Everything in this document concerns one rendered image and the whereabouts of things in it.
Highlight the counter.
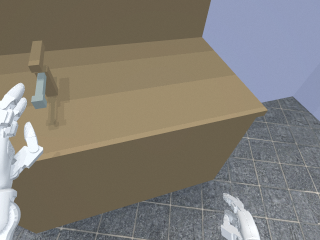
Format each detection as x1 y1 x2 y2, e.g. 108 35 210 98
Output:
0 0 268 234

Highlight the robot right hand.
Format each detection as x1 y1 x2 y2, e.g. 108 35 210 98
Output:
221 193 261 240

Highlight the robot left hand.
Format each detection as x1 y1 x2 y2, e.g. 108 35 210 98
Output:
0 83 44 190

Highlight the left robot forearm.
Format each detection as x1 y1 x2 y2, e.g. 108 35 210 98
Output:
0 188 21 240

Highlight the tap lever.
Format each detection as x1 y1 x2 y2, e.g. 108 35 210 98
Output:
31 72 47 109

